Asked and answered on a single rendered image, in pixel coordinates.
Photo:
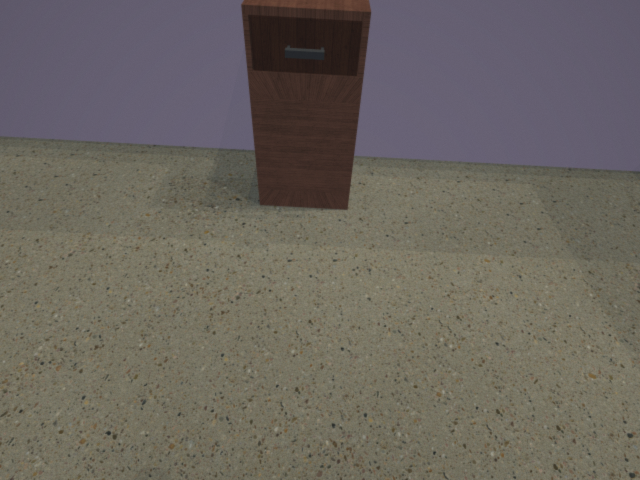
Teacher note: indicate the drawer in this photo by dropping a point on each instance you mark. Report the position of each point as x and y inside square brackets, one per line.
[340, 38]

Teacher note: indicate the handle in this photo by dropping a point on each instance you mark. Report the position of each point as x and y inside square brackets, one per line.
[300, 53]

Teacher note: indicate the cabinet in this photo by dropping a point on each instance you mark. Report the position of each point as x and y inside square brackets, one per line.
[305, 125]

